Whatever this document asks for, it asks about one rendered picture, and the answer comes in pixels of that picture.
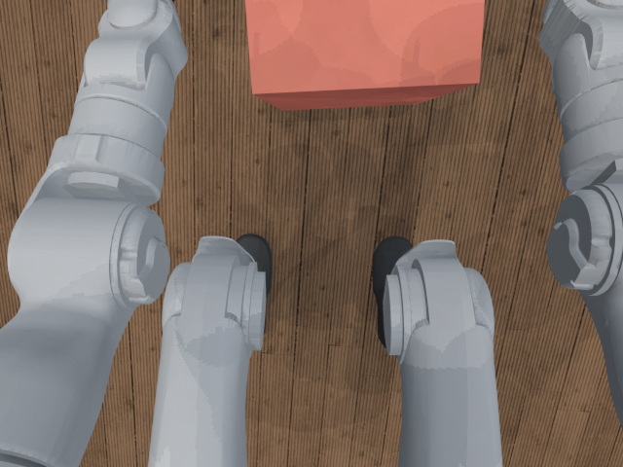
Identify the carton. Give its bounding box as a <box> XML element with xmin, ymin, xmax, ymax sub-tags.
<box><xmin>245</xmin><ymin>0</ymin><xmax>485</xmax><ymax>111</ymax></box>

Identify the robot shin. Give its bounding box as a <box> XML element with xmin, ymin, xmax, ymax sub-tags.
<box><xmin>162</xmin><ymin>235</ymin><xmax>255</xmax><ymax>330</ymax></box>
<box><xmin>390</xmin><ymin>239</ymin><xmax>495</xmax><ymax>340</ymax></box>

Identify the left robot forearm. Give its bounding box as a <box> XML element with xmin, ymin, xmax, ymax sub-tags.
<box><xmin>7</xmin><ymin>0</ymin><xmax>188</xmax><ymax>290</ymax></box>

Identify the robot left shin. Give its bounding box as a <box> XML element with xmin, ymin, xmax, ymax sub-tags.
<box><xmin>162</xmin><ymin>235</ymin><xmax>255</xmax><ymax>330</ymax></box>

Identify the robot right shin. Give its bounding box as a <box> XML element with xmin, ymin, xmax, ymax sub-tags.
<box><xmin>390</xmin><ymin>239</ymin><xmax>495</xmax><ymax>340</ymax></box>

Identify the robot left upper arm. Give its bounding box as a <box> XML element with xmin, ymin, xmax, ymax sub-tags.
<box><xmin>0</xmin><ymin>198</ymin><xmax>170</xmax><ymax>467</ymax></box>

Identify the right robot forearm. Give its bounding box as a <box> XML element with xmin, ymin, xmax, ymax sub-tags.
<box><xmin>538</xmin><ymin>0</ymin><xmax>623</xmax><ymax>192</ymax></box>

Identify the robot right upper arm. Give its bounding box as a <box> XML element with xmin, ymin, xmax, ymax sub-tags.
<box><xmin>546</xmin><ymin>183</ymin><xmax>623</xmax><ymax>430</ymax></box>

